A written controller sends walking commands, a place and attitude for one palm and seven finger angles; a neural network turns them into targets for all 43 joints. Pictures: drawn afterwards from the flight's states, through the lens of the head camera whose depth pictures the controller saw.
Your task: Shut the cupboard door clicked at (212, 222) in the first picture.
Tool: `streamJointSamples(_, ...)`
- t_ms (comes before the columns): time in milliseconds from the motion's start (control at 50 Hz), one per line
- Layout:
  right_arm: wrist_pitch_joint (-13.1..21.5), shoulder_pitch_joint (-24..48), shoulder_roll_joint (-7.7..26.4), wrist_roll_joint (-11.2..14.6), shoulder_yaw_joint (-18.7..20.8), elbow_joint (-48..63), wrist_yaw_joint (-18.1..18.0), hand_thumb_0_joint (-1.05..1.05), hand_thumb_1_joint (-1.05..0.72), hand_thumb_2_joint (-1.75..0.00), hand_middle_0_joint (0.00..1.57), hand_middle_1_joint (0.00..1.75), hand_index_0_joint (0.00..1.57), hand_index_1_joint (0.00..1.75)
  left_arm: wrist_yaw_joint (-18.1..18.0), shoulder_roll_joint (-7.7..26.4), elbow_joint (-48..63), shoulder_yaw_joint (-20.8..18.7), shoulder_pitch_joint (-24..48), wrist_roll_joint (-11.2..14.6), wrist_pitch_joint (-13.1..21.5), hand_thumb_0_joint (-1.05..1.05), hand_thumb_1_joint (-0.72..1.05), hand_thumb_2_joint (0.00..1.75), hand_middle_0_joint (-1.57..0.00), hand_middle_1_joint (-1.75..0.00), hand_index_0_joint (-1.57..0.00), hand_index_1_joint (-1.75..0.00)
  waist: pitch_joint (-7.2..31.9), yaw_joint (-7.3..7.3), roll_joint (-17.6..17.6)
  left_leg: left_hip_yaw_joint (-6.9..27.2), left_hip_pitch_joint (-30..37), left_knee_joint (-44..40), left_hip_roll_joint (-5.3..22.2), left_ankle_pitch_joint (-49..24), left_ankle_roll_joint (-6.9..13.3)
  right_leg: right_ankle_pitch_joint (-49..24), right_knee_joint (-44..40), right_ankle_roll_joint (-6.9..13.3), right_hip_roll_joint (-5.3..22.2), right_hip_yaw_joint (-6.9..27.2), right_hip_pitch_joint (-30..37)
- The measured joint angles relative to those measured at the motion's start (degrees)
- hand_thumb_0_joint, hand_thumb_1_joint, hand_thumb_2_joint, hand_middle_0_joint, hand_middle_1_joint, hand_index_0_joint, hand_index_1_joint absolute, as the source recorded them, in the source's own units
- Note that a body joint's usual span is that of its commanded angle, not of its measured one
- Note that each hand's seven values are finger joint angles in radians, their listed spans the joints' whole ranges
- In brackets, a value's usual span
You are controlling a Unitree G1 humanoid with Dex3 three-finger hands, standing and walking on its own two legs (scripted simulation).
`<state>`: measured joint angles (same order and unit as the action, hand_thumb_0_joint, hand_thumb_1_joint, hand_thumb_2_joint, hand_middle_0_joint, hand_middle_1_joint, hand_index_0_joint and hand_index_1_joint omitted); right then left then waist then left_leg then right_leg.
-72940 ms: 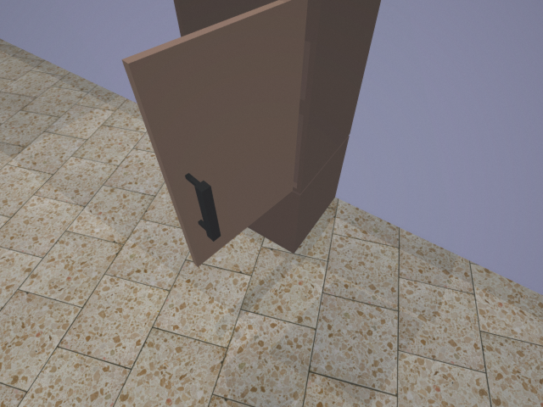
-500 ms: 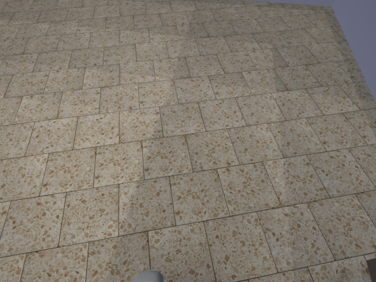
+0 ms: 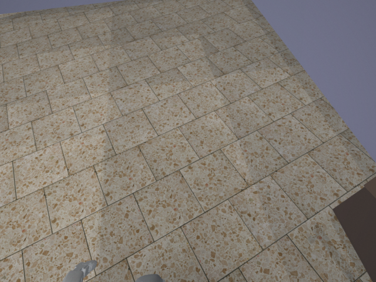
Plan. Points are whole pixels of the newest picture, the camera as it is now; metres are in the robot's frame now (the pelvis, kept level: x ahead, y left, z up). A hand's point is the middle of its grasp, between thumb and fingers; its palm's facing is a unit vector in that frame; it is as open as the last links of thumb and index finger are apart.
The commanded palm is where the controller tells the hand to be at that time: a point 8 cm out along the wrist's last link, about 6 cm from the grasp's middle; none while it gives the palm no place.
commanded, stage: turn to face it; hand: left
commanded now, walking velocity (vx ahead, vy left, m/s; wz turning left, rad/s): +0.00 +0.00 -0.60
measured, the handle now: out of the picture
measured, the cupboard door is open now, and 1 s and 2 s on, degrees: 13 13 13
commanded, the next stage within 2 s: take the last steps up to it in 1.74 s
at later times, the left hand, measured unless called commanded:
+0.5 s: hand (125, 247) +0.21 +0.18 -0.14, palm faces -0.29 -0.93 -0.22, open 7.4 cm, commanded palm none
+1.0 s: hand (148, 231) +0.25 +0.13 -0.16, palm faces -0.54 -0.81 -0.21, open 7.4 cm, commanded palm none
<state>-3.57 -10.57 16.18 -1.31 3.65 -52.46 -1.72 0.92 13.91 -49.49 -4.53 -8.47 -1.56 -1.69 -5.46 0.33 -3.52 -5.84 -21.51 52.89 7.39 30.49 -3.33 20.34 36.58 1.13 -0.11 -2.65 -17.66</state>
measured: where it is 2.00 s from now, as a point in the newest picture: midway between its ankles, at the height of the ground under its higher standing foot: outside the picture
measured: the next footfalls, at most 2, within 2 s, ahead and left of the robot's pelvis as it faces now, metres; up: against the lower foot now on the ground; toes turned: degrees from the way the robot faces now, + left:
left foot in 0.26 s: +0.11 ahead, +0.14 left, +0.00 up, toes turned -7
right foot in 0.58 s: +0.01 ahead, -0.12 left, +0.00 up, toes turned -24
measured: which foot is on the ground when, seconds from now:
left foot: up 0.00-0.24, down 0.26-0.56, up 0.58-0.88, down 0.90-1.00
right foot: down 0.00-0.26, up 0.28-0.56, down 0.58-0.90, up 0.92-1.00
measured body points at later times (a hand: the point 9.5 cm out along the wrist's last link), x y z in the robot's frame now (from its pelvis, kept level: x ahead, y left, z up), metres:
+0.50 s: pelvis +0.03 +0.01 +0.02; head +0.09 +0.00 +0.46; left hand +0.22 +0.23 -0.12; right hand +0.02 -0.24 -0.12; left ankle +0.07 +0.14 -0.72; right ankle -0.03 -0.10 -0.68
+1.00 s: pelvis +0.07 +0.00 +0.01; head +0.12 -0.01 +0.45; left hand +0.28 +0.18 -0.14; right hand +0.01 -0.26 -0.11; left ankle +0.14 +0.10 -0.72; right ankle -0.04 -0.07 -0.66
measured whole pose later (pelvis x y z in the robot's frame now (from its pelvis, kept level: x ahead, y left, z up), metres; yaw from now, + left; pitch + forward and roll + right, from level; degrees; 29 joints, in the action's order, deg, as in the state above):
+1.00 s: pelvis +0.07 +0.00 +0.01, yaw -36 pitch +2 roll -1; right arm -0.6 -9.5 12.3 -2.0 0.6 -48.0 -1.6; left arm 1.2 14.6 -51.4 -4.6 -10.4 -1.2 -4.2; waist -4.6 -0.4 2.0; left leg -5.1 -18.7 33.8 4.2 17.1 -0.1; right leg 30.8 58.8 -1.6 -2.4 2.6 -25.4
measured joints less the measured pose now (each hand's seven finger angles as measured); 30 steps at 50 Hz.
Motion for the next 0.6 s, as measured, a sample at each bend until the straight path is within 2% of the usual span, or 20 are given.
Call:
streamJointSamples(40,-0.43,0.53,0.57,0.17,0.09,-0.25,-0.37,0.01,-0.90,-0.90,0.20,0.30,0.20,0.30,-0.75,-0.51,0.31,0.31,-0.17,0.09,0.06,0.00,0.90,0.90,-0.20,-0.30,-0.20,-0.30,-0.50,0.05,0.23,2.33,-3.59,7.54,-1.91,-0.20,-0.55,-0.56,-1.05,0.03,-0.33,1.34,0.40)
streamJointSamples(100,-0.19,0.99,0.21,0.31,-0.16,0.39,-0.15,0.01,-0.90,-0.90,0.20,0.30,0.20,0.30,-1.19,-0.77,0.18,0.63,-0.77,0.03,-0.33,0.00,0.90,0.90,-0.20,-0.30,-0.20,-0.30,-0.60,0.12,1.76,2.98,-5.67,7.17,-3.24,-2.85,-1.23,-2.16,-3.62,-0.07,-0.47,3.59,1.43)
streamJointSamples(200,0.59,1.43,-1.54,0.62,-0.85,2.21,0.32,0.01,-0.90,-0.90,0.20,0.30,0.20,0.30,-0.85,-0.87,-0.54,0.93,-1.70,-0.11,-1.01,0.00,0.90,0.90,-0.20,-0.30,-0.21,-0.30,0.09,-0.17,4.13,3.42,-3.15,-6.52,-4.69,-6.57,-1.20,-2.48,-4.60,-0.80,-0.92,7.37,1.83)
streamJointSamples(240,1.26,1.36,-2.18,0.70,-1.28,2.84,0.36,0.01,-0.90,-0.90,0.20,0.30,0.20,0.30,-0.74,-0.85,-0.80,0.84,-2.09,0.12,-1.41,0.00,0.90,0.90,-0.20,-0.30,-0.21,-0.30,0.61,-0.23,4.67,3.42,-0.11,-14.89,-5.13,-11.20,-0.85,-1.65,-3.21,-1.48,-1.51,8.90,1.25)
streamJointSamples(260,1.83,0.94,-2.13,0.55,-1.57,3.34,0.40,0.01,-0.90,-0.90,0.20,0.30,0.20,0.30,-0.66,-0.96,-0.69,0.79,-2.50,0.34,-1.70,0.00,0.90,0.90,-0.20,-0.30,-0.21,-0.30,1.32,-0.22,4.14,3.81,1.44,-19.43,-4.50,-14.38,0.14,-0.89,-1.84,-1.81,-2.46,9.38,0.40)
streamJointSamples(320,2.77,0.77,-3.67,-0.36,-2.50,3.63,0.30,0.00,-0.90,-0.90,0.20,0.30,0.20,0.30,-0.19,0.03,-1.18,0.35,-1.52,0.44,-2.42,0.00,0.90,0.90,-0.20,-0.30,-0.21,-0.30,0.82,-0.17,5.44,1.73,1.37,-17.49,-3.72,-13.85,2.75,9.34,13.22,-2.21,-2.50,7.78,-4.86)
streamJointSamples(360,2.92,0.03,-4.38,-0.77,-3.05,3.72,0.22,0.00,-0.90,-0.90,0.21,0.30,0.20,0.30,0.35,0.45,-1.28,-0.12,-0.71,0.37,-2.63,0.01,0.90,0.90,-0.20,-0.30,-0.21,-0.30,0.44,-0.11,5.37,0.72,2.74,-18.74,-2.75,-13.69,3.00,10.57,22.12,-2.84,-1.95,5.13,-7.63)
streamJointSamples(400,2.75,-0.63,-4.65,-0.96,-3.30,3.45,0.08,0.00,-0.90,-0.90,0.21,0.30,0.20,0.30,0.83,0.54,-0.83,-0.36,-0.04,0.38,-2.82,0.01,0.90,0.90,-0.20,-0.30,-0.21,-0.30,0.14,-0.18,4.70,-0.21,4.22,-20.73,-1.61,-14.42,2.68,10.03,24.24,-3.41,-0.94,2.62,-8.45)
streamJointSamples(440,2.57,-1.12,-4.58,-1.04,-3.23,2.97,0.06,0.00,-0.90,-0.90,0.21,0.30,0.20,0.30,1.14,0.45,-0.23,-0.41,0.44,0.43,-2.92,0.01,0.90,0.90,-0.20,-0.30,-0.20,-0.30,0.00,-0.17,3.76,-1.29,5.34,-22.06,-0.42,-14.86,2.38,9.15,21.23,-3.59,-0.15,0.90,-7.68)
streamJointSamples(520,2.08,-1.92,-3.74,-0.93,-2.44,2.07,0.41,0.00,-0.90,-0.90,0.21,0.30,0.20,0.30,1.36,0.26,0.63,-0.24,0.98,0.42,-2.65,0.01,0.91,0.90,-0.20,-0.30,-0.20,-0.30,0.05,0.37,1.96,-3.71,6.16,-21.22,1.80,-13.75,1.22,5.95,9.88,-2.87,0.33,-0.96,-3.55)
streamJointSamples(560,1.71,-2.55,-3.00,-0.66,-1.90,1.75,0.63,0.00,-0.90,-0.90,0.21,0.30,0.20,0.30,1.43,0.39,1.18,-0.07,0.78,0.34,-2.07,0.00,0.90,0.90,-0.20,-0.30,-0.20,-0.30,0.45,0.53,1.46,-4.85,5.51,-18.25,2.79,-11.88,0.30,-0.42,0.90,-1.99,0.33,-1.49,0.21)
streamJointSamples(580,1.41,-3.05,-2.79,-0.39,-1.60,1.76,0.77,0.00,-0.90,-0.90,0.21,0.30,0.20,0.30,1.35,0.87,1.61,0.07,0.37,0.16,-1.44,0.00,0.90,0.90,-0.20,-0.30,-0.20,-0.30,1.11,0.52,2.18,-5.31,4.27,-15.15,2.57,-10.17,0.09,-1.39,-2.88,-0.80,0.72,-0.50,1.85)
streamJointSamples(600,0.82,-2.71,-2.00,-0.21,-1.21,1.36,0.75,0.00,-0.90,-0.90,0.21,0.30,0.20,0.30,0.94,0.47,1.27,0.19,0.57,0.13,-0.86,0.00,0.90,0.90,-0.20,-0.30,-0.20,-0.30,0.99,0.49,1.27,-3.43,2.35,-10.26,2.58,-5.98,-0.16,0.00,-1.92,-0.06,0.06,-0.16,1.24)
